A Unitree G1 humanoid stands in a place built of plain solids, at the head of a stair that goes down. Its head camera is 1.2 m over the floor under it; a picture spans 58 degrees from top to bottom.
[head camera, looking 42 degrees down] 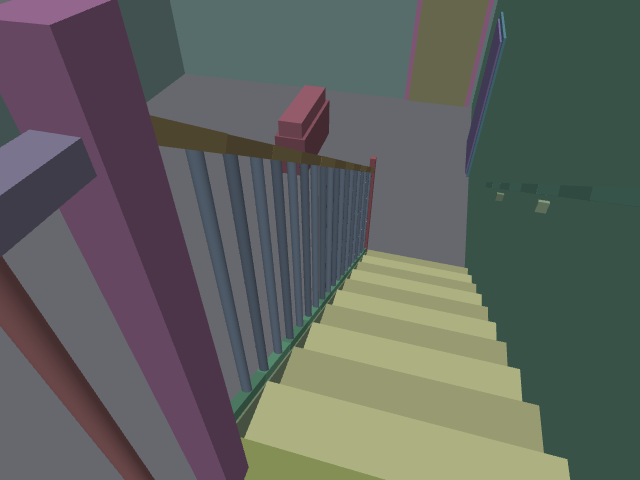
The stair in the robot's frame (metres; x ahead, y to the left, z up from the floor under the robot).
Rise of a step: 0.18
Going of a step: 0.27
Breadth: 0.97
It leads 16 degrees to the right of straight ahead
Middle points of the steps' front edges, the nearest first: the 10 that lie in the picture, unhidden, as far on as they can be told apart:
0.67 -0.26 -0.18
0.93 -0.36 -0.35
1.19 -0.43 -0.53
1.45 -0.51 -0.71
1.71 -0.58 -0.88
1.98 -0.65 -1.06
2.24 -0.73 -1.24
2.50 -0.80 -1.41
2.76 -0.87 -1.59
3.03 -0.95 -1.77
